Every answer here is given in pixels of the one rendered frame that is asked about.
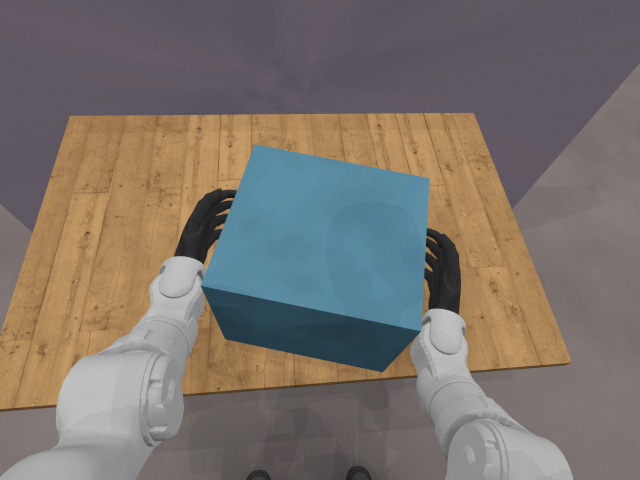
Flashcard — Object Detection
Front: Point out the right robot upper arm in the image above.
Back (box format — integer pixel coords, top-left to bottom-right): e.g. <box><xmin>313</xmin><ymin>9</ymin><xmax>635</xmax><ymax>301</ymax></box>
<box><xmin>445</xmin><ymin>420</ymin><xmax>573</xmax><ymax>480</ymax></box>

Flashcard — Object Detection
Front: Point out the table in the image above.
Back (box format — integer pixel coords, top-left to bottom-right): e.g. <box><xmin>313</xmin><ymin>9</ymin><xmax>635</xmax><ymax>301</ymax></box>
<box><xmin>0</xmin><ymin>113</ymin><xmax>572</xmax><ymax>412</ymax></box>

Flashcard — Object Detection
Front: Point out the left robot forearm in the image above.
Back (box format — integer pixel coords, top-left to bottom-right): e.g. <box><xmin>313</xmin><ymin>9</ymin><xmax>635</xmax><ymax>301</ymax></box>
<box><xmin>56</xmin><ymin>256</ymin><xmax>206</xmax><ymax>439</ymax></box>

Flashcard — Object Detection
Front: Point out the left robot upper arm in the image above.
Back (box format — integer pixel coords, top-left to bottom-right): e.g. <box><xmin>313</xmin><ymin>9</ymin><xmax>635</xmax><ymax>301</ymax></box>
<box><xmin>0</xmin><ymin>351</ymin><xmax>184</xmax><ymax>480</ymax></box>

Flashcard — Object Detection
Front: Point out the right robot forearm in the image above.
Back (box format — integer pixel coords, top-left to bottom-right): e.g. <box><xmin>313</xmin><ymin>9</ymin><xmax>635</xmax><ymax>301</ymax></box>
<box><xmin>410</xmin><ymin>309</ymin><xmax>573</xmax><ymax>478</ymax></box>

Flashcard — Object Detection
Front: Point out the carton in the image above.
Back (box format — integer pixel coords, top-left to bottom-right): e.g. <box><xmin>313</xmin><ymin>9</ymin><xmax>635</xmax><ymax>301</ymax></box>
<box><xmin>201</xmin><ymin>144</ymin><xmax>430</xmax><ymax>372</ymax></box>

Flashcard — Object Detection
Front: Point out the right robot hand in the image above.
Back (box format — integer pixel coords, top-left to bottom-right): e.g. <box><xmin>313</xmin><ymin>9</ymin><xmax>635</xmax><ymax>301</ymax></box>
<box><xmin>424</xmin><ymin>228</ymin><xmax>461</xmax><ymax>315</ymax></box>

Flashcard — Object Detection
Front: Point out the left robot hand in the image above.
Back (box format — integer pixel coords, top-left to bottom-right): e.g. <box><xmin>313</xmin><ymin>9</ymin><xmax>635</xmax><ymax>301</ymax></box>
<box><xmin>174</xmin><ymin>188</ymin><xmax>237</xmax><ymax>264</ymax></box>

